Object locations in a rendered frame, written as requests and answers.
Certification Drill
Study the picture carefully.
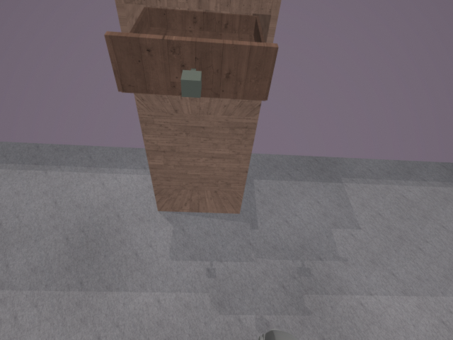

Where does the handle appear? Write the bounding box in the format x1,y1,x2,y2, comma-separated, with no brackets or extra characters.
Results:
180,68,202,98

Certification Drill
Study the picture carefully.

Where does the drawer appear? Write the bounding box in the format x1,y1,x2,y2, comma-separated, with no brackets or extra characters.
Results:
104,7,278,101

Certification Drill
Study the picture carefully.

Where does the cabinet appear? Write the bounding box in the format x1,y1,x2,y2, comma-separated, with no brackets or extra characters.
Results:
115,0,281,214

